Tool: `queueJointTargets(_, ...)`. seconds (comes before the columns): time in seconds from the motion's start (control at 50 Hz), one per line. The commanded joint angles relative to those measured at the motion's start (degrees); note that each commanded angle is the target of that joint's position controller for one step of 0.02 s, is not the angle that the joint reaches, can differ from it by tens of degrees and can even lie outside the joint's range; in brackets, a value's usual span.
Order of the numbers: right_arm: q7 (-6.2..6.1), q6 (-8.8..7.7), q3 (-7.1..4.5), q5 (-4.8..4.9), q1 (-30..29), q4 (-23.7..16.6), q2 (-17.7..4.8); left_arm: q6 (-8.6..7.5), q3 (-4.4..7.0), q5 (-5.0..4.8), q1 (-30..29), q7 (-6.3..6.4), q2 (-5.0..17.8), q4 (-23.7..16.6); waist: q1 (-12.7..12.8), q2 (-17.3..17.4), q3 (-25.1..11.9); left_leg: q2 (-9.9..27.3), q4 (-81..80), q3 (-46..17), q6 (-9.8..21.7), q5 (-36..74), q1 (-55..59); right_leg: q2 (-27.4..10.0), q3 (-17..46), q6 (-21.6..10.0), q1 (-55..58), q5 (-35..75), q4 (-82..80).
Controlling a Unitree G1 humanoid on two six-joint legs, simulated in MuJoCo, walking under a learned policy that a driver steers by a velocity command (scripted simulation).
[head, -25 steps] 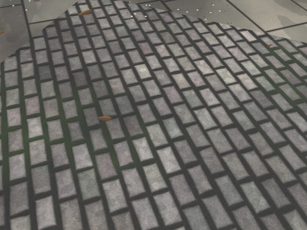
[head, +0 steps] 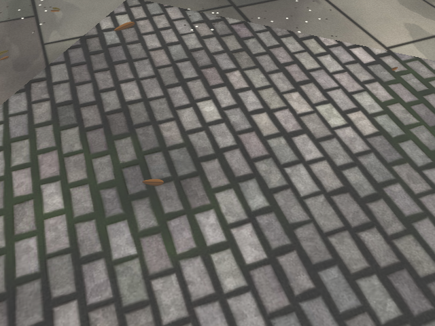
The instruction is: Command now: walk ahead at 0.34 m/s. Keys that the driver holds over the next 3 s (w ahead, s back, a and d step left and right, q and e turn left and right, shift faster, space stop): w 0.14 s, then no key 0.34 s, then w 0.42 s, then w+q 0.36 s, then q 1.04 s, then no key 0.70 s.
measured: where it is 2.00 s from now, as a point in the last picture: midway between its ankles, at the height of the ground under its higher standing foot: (205, 282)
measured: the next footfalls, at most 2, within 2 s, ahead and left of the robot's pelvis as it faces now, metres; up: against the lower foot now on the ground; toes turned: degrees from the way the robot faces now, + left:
left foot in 0.26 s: +0.23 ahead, +0.19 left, +0.00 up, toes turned +3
right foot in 0.92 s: +0.35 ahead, -0.06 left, +0.00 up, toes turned -4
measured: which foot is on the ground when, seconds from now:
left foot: up 0.00-0.24, down 0.26-0.94, up 0.96-1.00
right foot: down 0.00-0.26, up 0.28-0.90, down 0.92-1.00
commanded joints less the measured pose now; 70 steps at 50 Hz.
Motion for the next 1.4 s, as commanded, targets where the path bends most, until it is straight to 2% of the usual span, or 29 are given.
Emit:
queueJointTargets(0.02, 1.25, -2.87, -0.19, 0.05, -11.6, -7.8, -3.6, -2.07, 1.97, 0.66, 14.2, -0.45, 10.2, 1.7, 6.8, -12.0, 4.6, -1.5, 17.1, 0.3, 1.5, -5.4, -33.8, -22.4, 39.0, -18.6, 22.1, 4.7, -20.7)
queueJointTargets(0.08, 2.26, -2.86, -0.22, 0.65, -16.6, -10.7, -4.4, -2.35, 1.09, 1.34, 13.4, 0.0, 8.6, 1.0, 5.8, -5.2, 2.6, 5.3, 28.3, -3.8, 2.0, -7.5, -46.1, -23.7, 33.9, -15.3, 27.4, 13.7, -19.5)
queueJointTargets(0.12, 2.67, -2.16, -0.04, 0.78, -15.1, -11.0, -4.0, -0.96, 0.33, 1.06, 5.2, 0.5, 7.3, -2.0, 2.1, -4.6, 5.0, 7.9, 15.2, -3.0, 0.9, -2.5, -34.9, -20.0, 23.8, -10.5, 13.9, 8.5, -24.3)
queueJointTargets(0.18, 2.66, -0.75, -0.6, -0.02, -7.2, -7.5, -4.3, 0.66, 1.61, 1.09, 0.0, 0.68, 12.1, -3.9, -2.6, -6.4, 3.6, -0.3, -1.2, 5.9, -1.8, 18.2, -1.8, -10.4, 7.8, -5.6, -7.3, 9.7, -24.1)
queueJointTargets(0.24, 1.11, 1.07, -3.34, -0.83, 2.5, -4.8, -9.2, 0.57, 0.75, 0.88, 2.8, 0.89, 9.2, -2.5, -7.8, -3.7, -0.5, -2.7, -7.5, 6.5, -0.6, 23.2, 11.1, -6.4, 2.0, -0.7, -6.0, 27.2, -6.5)
queueJointTargets(0.26, 0.53, 1.26, -4.41, -1.59, 5.8, -4.8, -14.4, 0.83, -0.29, 2.7, 4.5, 1.3, 5.3, -3.4, -7.5, 8.6, -2.5, 8.4, -12.1, -7.6, 2.4, 32.4, 14.2, -2.2, -1.7, 3.5, -10.7, 13.4, 11.6)
queueJointTargets(0.28, 1.03, 1.21, -3.81, -2.82, 7.6, -5.2, -17.9, 0.34, -1.52, 2.56, 12.9, 1.76, -1.0, -2.5, -3.5, 21.1, -10.6, 22.3, -23.2, -33.6, 12.1, 41.5, 19.5, 4.2, 1.3, 5.8, -16.3, -13.5, 30.7)
queueJointTargets(0.3, 1.94, 0.52, -2.92, -2.04, 4.8, -5.5, -15.5, 0.18, -0.92, 0.92, 14.6, 1.67, 0.5, -1.9, -2.0, 15.6, -10.7, 23.2, -26.8, -39.2, 13.6, 35.0, 16.8, 2.0, 7.0, 5.2, -18.4, -12.9, 39.4)
queueJointTargets(0.34, 2.58, -0.1, -1.39, -1.41, -6.5, -8.2, -11.2, 0.79, -0.06, 0.71, 5.9, 1.78, 4.2, -4.0, -0.6, 4.3, -2.7, 18.0, -24.4, -22.4, 9.4, 31.9, 5.8, -3.6, 4.9, 2.7, -20.6, -4.5, 38.3)
queueJointTargets(0.36, 2.65, -0.07, -0.74, -2.16, -9.5, -8.7, -9.1, 1.61, 0.73, 1.33, 3.4, 2.48, 5.7, -4.1, 0.2, 2.2, -1.4, 14.1, -25.2, -15.4, 6.9, 33.6, 1.5, -5.3, 4.8, 1.2, -17.9, -1.6, 34.2)
queueJointTargets(0.38, 2.43, -0.18, -0.57, -3.07, -9.9, -8.2, -8.8, 2.21, 0.9, 1.36, 5.3, 2.58, 5.0, -3.8, 1.7, 6.0, -2.2, 13.7, -25.5, -12.6, 7.3, 37.1, -1.1, -6.3, 5.5, 0.7, -13.6, 0.5, 30.9)
queueJointTargets(0.42, 1.86, -0.59, 0.49, -3.79, -8.7, -6.8, -5.6, 2.7, 1.02, 1.83, 6.8, 2.42, 3.9, -2.7, 3.0, 5.7, -3.1, 11.0, -25.3, -7.2, 7.8, 45.3, -2.2, -6.2, 5.4, 0.6, -8.3, 3.0, 23.8)
queueJointTargets(0.48, 0.51, -0.36, 0.38, -3.44, -9.5, -6.7, -7.7, 3.06, 0.68, 2.2, 1.3, 2.69, 3.2, -4.0, 3.1, 3.7, -4.6, 10.5, -25.0, -5.4, 8.3, 47.7, -0.5, -5.4, 4.8, 1.7, -5.5, 4.4, 8.7)
queueJointTargets(0.54, -0.22, 0.88, -1.76, -1.4, -5.6, -6.3, -13.6, 3.66, 0.96, 1.37, -5.0, 2.12, 5.7, -5.6, -0.9, 5.0, -3.5, 13.3, -32.8, -12.6, 10.6, 9.3, 1.9, -4.1, 2.7, 1.4, -9.0, 5.5, 5.1)
queueJointTargets(0.58, -0.53, 0.97, -1.98, -1.18, -3.7, -6.0, -12.6, 3.27, 1.6, 0.93, -9.3, 1.78, 7.5, -7.2, -1.9, 5.3, 1.1, 16.3, -37.0, -19.5, 11.0, -3.8, 5.2, -5.3, 4.2, -0.2, -17.1, 5.5, 4.9)
queueJointTargets(0.66, -0.71, 0.23, -2.34, -1.19, -0.5, -5.5, -11.3, 1.27, 2.02, 1.09, -12.6, 0.92, 6.2, -7.4, -2.5, 1.8, 1.7, 16.9, -37.4, -19.2, 10.2, -1.1, 13.9, -6.8, 5.2, -1.6, -24.3, 7.2, 4.0)
queueJointTargets(0.82, 0.12, 0.8, -3.43, -0.51, 0.2, -5.8, -13.2, -0.29, 1.31, 0.46, -16.8, -0.61, 4.9, -7.5, -2.8, 4.5, 2.1, 12.5, -34.8, -10.0, 9.0, 5.2, 8.6, -4.0, -0.3, -0.5, -13.5, 10.0, -6.3)
queueJointTargets(0.9, 0.61, 1.15, -3.03, 0.09, -1.4, -6.1, -11.9, -0.38, 2.15, 0.66, -7.9, -0.69, 7.1, -4.3, 2.1, 4.2, 0.0, 9.5, -25.1, -5.8, 6.2, 8.7, -0.4, -1.6, -2.7, -2.0, 4.2, 12.3, -12.2)
queueJointTargets(0.92, 0.71, 0.9, -2.12, -0.3, -3.1, -6.8, -9.4, -0.47, 3.41, 0.6, -0.3, -0.08, 10.3, -2.5, 5.5, 1.8, -2.9, 6.6, -15.4, -3.2, 3.9, 14.0, -7.4, -5.2, 3.0, -4.1, 15.3, 10.0, -13.9)
queueJointTargets(0.94, 0.93, 0.27, -0.85, -1.11, -5.7, -9.0, -5.1, -0.47, 4.94, 1.23, 7.5, 0.55, 16.3, -1.3, 7.9, -10.6, -6.5, 0.2, 6.3, 3.8, -0.4, 6.7, -21.3, -18.1, 20.6, -9.0, 27.6, 4.5, -19.9)
queueJointTargets(0.96, 0.62, -0.79, -0.91, -0.4, -5.7, -10.6, -5.4, -1.0, 5.18, 1.96, 10.5, 0.16, 18.4, -0.9, 8.1, -15.9, -7.5, -4.1, 20.2, 0.0, -1.0, -6.5, -34.2, -25.8, 38.2, -15.4, 31.4, -4.5, -25.6)
queueJointTargets(0.98, 0.8, -1.36, -1.73, 0.84, -6.2, -10.2, -9.2, -1.74, 3.81, 2.03, 6.9, 0.01, 13.8, -1.8, 6.6, -9.7, -4.4, -0.1, 27.8, -6.1, 0.3, -3.8, -38.4, -24.9, 35.2, -14.8, 28.5, -8.3, -25.4)
queueJointTargets(1.0, 1.11, -1.35, -2.07, 1.45, -6.3, -10.1, -10.4, -2.17, 2.71, 1.72, 2.7, -0.28, 9.7, -3.3, 4.8, -8.7, -1.8, 2.1, 28.4, -6.6, 1.4, 2.2, -39.4, -21.9, 28.0, -11.6, 25.1, -7.3, -26.1)
queueJointTargets(1.06, 0.71, 0.04, -2.45, 0.61, -6.5, -9.6, -8.7, -2.35, 1.27, 2.47, -3.3, -0.94, 5.6, -4.6, 0.9, -6.7, 2.5, 5.6, 21.9, -7.3, 1.1, 13.9, -32.5, -16.9, 12.9, -6.6, 13.8, 9.2, -29.9)
queueJointTargets(1.14, 1.32, 1.21, -2.17, 0.09, -8.7, -10.8, -6.2, -2.34, 1.68, 3.54, -0.2, 0.08, 7.4, -4.1, 0.7, -4.8, 3.6, 4.4, 15.1, -6.1, -0.6, 23.6, -31.1, -14.1, 1.6, -6.6, 10.9, 25.8, -30.9)
queueJointTargets(1.26, 3.36, 1.65, -0.66, -0.42, -20.5, -16.2, -3.7, -1.83, 1.86, 2.45, 4.9, 1.35, 8.9, -4.1, 3.7, -3.1, 7.0, 3.4, -2.3, 0.7, 0.2, 32.4, -27.3, -14.3, -7.1, -5.4, 13.7, 30.0, -32.3)
queueJointTargets(1.3, 4.29, 1.66, -0.45, -0.68, -23.3, -18.2, -3.5, -0.72, 2.0, 2.16, 5.2, 1.7, 9.5, -4.4, 3.6, -2.8, 8.3, 2.1, -6.0, 3.3, 0.9, 29.6, -27.3, -15.1, -9.4, -4.7, 17.3, 41.3, -28.0)
queueJointTargets(1.36, 5.49, 1.75, -1.71, -0.81, -19.2, -19.5, -6.4, 1.16, 2.81, 1.52, 4.0, 2.74, 12.4, -6.2, -0.3, -6.7, 2.6, -3.0, -6.1, 7.9, 3.0, 22.0, -17.4, -15.8, -10.8, -3.4, 20.8, 68.8, -15.4)
queueJointTargets(1.4, 5.16, 1.72, -4.39, -0.43, -5.4, -16.5, -12.2, 1.82, 3.14, 1.26, 1.2, 2.91, 13.7, -8.1, -7.6, -7.0, -4.8, -6.1, -12.5, 6.7, 6.3, 25.7, 0.6, -13.8, -10.5, -1.2, 16.6, 67.7, 3.4)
